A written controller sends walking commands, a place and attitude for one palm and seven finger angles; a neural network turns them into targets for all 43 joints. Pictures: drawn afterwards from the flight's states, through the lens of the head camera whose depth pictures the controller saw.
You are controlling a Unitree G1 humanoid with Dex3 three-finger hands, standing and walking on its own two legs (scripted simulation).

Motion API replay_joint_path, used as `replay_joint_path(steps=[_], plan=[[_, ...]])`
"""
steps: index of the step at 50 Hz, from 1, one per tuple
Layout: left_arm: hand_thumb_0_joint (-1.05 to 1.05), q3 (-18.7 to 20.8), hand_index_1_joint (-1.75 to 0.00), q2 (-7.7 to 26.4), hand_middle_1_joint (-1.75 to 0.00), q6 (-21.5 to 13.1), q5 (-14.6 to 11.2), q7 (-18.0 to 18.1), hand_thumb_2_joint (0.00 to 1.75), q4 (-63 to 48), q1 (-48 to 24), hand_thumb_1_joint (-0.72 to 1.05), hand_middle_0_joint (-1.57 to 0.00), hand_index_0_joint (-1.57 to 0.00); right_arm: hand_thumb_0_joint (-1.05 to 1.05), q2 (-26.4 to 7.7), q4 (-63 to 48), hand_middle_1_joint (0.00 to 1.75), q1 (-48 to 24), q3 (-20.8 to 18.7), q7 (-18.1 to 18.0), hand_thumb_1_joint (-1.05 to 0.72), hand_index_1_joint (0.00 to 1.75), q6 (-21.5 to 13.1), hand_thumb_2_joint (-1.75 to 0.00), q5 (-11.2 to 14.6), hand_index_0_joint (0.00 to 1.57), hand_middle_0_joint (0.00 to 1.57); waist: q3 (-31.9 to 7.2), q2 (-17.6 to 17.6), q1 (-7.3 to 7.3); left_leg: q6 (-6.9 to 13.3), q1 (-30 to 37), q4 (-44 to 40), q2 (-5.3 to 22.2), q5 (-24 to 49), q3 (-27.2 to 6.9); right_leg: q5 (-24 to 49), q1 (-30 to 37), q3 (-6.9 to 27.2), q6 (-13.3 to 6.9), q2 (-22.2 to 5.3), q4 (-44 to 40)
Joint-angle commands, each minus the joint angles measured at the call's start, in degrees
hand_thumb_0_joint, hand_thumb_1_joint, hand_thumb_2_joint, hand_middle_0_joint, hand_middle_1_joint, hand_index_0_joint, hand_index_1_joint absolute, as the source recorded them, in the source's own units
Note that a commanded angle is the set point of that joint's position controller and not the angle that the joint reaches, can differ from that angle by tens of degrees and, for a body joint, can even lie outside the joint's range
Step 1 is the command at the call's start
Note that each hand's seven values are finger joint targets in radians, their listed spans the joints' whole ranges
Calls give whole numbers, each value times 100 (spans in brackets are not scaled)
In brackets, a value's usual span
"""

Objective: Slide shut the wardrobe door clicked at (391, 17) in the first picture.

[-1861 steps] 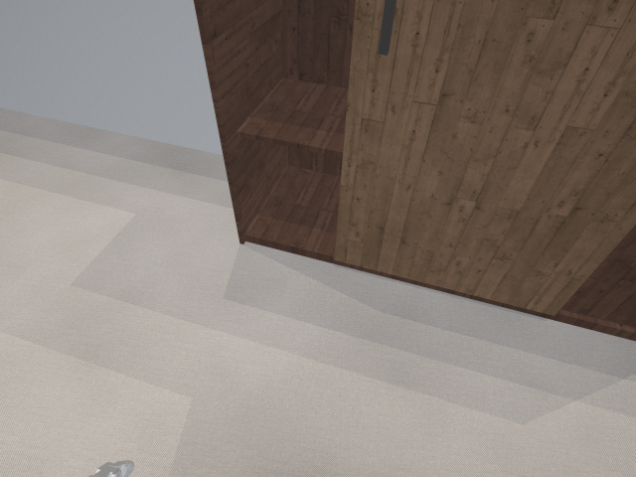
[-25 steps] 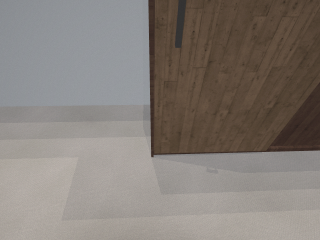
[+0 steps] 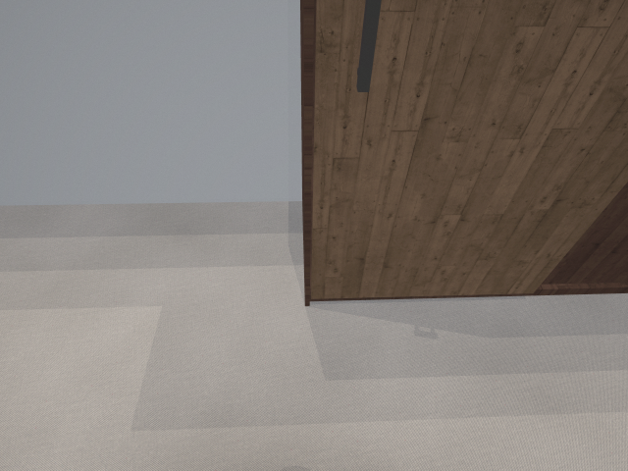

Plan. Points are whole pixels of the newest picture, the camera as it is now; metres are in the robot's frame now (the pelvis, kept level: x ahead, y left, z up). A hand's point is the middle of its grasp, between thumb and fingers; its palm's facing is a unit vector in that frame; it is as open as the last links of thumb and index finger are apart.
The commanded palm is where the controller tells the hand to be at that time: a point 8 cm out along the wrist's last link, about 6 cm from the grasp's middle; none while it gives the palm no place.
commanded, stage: look to check the result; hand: right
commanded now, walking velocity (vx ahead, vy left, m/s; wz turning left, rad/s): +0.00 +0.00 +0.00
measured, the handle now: (367, 30) +0.76 -0.04 +0.21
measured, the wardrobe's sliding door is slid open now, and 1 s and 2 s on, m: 0.00 0.00 0.00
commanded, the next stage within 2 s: stand and wait in 0.40 s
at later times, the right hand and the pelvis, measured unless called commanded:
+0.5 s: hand out of the picture +0.07 -0.20 -0.16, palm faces -0.01 +0.96 -0.27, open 7.4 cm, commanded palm none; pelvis +0.00 +0.02 +0.00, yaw +0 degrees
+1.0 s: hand out of the picture +0.07 -0.21 -0.16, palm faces -0.01 +0.96 -0.29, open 7.4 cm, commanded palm none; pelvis +0.01 +0.02 +0.00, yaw +0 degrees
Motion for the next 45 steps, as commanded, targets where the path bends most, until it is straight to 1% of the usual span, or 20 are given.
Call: replay_joint_path(steps=[1, 3, 4, 5, 6, 8, 9, 11, 13, 16, 19, 21, 22, 28, 31, 33, 36, 40, 44, 45], plan=[[0, 154, -30, 904, -30, -112, 26, 36, 90, -231, 75, 90, -20, -20, 0, -971, -266, 30, -78, -179, -81, -90, 30, -93, -90, 37, 20, 20, -304, -10, 16, 264, 427, -134, 608, 1198, -452, 1414, -330, 644, 104, -934, -409], [0, 158, -30, 936, -30, -113, 22, 35, 90, -233, 78, 90, -20, -20, 0, -1023, -270, 30, -113, -184, -83, -90, 30, -104, -90, 41, 20, 20, -382, 15, 19, 275, 498, -138, 618, 1305, -461, 1474, -288, 647, 106, -937, -405], [0, 163, -30, 942, -30, -106, 13, 32, 90, -245, 67, 90, -20, -20, 0, -1023, -286, 30, -112, -187, -83, -90, 30, -104, -90, 42, 20, 20, -351, 56, 14, 272, 483, -174, 601, 1244, -465, 1385, -308, 637, 98, -934, -397], [0, 160, -30, 933, -30, -101, 20, 26, 90, -220, 49, 90, -20, -20, 0, -1042, -278, 30, -146, -179, -81, -90, 30, -100, -90, 40, 20, 20, -277, -13, 18, 271, 459, -200, 626, 1184, -477, 1273, -355, 637, 106, -927, -425], [0, 156, -30, 942, -30, -95, 23, 24, 90, -211, 44, 90, -20, -20, 0, -1062, -271, 30, -159, -183, -77, -90, 30, -101, -90, 42, 20, 20, -258, 6, 18, 275, 459, -243, 625, 1108, -499, 1157, -374, 643, 105, -929, -455], [0, 156, -30, 991, -30, -98, 28, 20, 90, -213, 20, 90, -20, -20, 0, -1090, -273, 30, -194, -187, -74, -90, 30, -105, -90, 43, 20, 20, -305, 21, 20, 284, 490, -243, 620, 1140, -497, 1180, -342, 647, 111, -940, -477], [0, 154, -30, 990, -30, -92, 17, 15, 90, -218, 26, 90, -20, -20, 0, -1102, -287, 30, -201, -183, -77, -90, 30, -106, -90, 44, 20, 20, -265, 80, 18, 275, 476, -279, 598, 1054, -495, 1108, -375, 645, 104, -944, -484], [0, 151, -30, 1012, -30, -91, 24, 12, 90, -211, 18, 90, -20, -20, 0, -1136, -277, 30, -244, -182, -72, -90, 30, -108, -90, 45, 20, 20, -272, 50, 26, 277, 499, -306, 620, 1049, -521, 1060, -376, 643, 114, -947, -505], [0, 153, -30, 1046, -30, -102, 25, 10, 90, -210, 2, 90, -20, -20, 0, -1159, -284, 30, -254, -186, -68, -90, 30, -115, -90, 46, 20, 20, -314, 65, 19, 286, 537, -306, 630, 1130, -521, 1132, -354, 659, 109, -948, -515], [0, 145, -30, 1068, -30, -92, 30, 6, 90, -204, -36, 90, -20, -20, 0, -1181, -278, 30, -277, -178, -67, -90, 30, -112, -90, 51, 20, 20, -221, 27, 20, 287, 483, -354, 626, 1044, -549, 1045, -366, 663, 116, -945, -539], [0, 156, -30, 1115, -30, -101, 15, -2, 90, -229, -40, 90, -20, -20, 0, -1235, -297, 30, -276, -189, -68, -90, 30, -138, -90, 47, 20, 20, -409, 113, 23, 287, 584, -375, 633, 1180, -555, 1109, -272, 641, 109, -954, -500], [0, 156, -30, 1134, -30, -99, 25, -3, 90, -218, -66, 90, -20, -20, 0, -1247, -302, 30, -326, -187, -65, -90, 30, -137, -90, 50, 20, 20, -307, 30, 26, 286, 559, -396, 652, 1155, -563, 1064, -324, 640, 126, -951, -538], [0, 155, -30, 1128, -30, -101, 24, -2, 90, -219, -76, 90, -20, -20, 0, -1252, -300, 30, -324, -194, -64, -90, 30, -141, -90, 50, 20, 20, -296, 47, 29, 289, 566, -407, 650, 1153, -567, 1063, -327, 653, 125, -953, -546], [0, 156, -30, 1192, -30, -105, 28, -2, 90, -238, -109, 90, -20, -20, 0, -1297, -305, 30, -333, -193, -59, -90, 30, -157, -90, 53, 20, 20, -387, -23, 35, 304, 617, -438, 662, 1271, -587, 1137, -252, 644, 138, -965, -532], [0, 163, -30, 1205, -30, -104, 24, -3, 90, -244, -110, 90, -20, -20, 0, -1308, -312, 30, -346, -199, -65, -90, 30, -165, -90, 55, 20, 20, -406, 9, 38, 304, 660, -438, 670, 1336, -581, 1174, -241, 651, 141, -973, -535], [0, 160, -30, 1221, -30, -106, 23, -1, 90, -249, -153, 90, -20, -20, 0, -1308, -304, 30, -358, -193, -58, -90, 30, -156, -90, 56, 20, 20, -319, -27, 35, 304, 600, -447, 666, 1295, -567, 1174, -243, 651, 145, -979, -560], [0, 152, -30, 1226, -30, -88, 27, -9, 90, -244, -156, 90, -20, -20, 0, -1317, -288, 30, -369, -190, -52, -90, 30, -140, -90, 50, 20, 20, -196, -8, 33, 287, 527, -534, 641, 943, -600, 895, -335, 669, 146, -973, -617], [0, 163, -30, 1248, -30, -108, 25, -9, 90, -259, -138, 90, -20, -20, 0, -1344, -301, 30, -352, -201, -52, -90, 30, -159, -90, 50, 20, 20, -406, 2, 34, 300, 640, -498, 664, 1186, -591, 1098, -220, 659, 136, -980, -567], [0, 163, -30, 1281, -30, -117, 15, 4, 90, -276, -134, 90, -20, -20, 0, -1340, -307, 30, -336, -206, -57, -90, 30, -167, -90, 54, 20, 20, -476, 50, 36, 315, 684, -446, 653, 1418, -550, 1318, -152, 651, 136, -1002, -547], [0, 158, -30, 1281, -30, -116, 22, 5, 90, -260, -150, 90, -20, -20, 0, -1354, -294, 30, -359, -197, -58, -90, 30, -161, -90, 58, 20, 20, -431, -17, 36, 315, 670, -427, 672, 1452, -543, 1363, -161, 652, 146, -1001, -554]])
